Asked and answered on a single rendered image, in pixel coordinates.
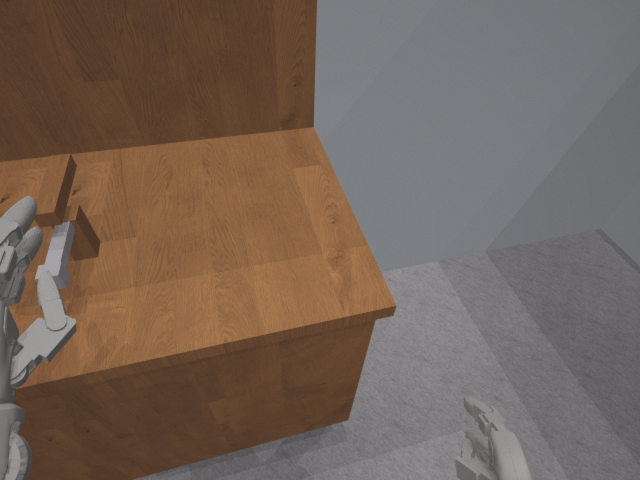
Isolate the tap lever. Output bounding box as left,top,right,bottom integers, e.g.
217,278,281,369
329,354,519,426
35,221,75,289

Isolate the counter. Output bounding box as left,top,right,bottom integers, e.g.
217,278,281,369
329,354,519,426
0,0,396,480

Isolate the left robot hand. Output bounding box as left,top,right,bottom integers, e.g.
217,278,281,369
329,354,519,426
0,196,76,404

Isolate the left robot forearm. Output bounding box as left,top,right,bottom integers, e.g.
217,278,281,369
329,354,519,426
0,403,32,480

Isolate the right robot hand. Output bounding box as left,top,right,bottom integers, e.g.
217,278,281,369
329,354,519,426
456,396,533,480

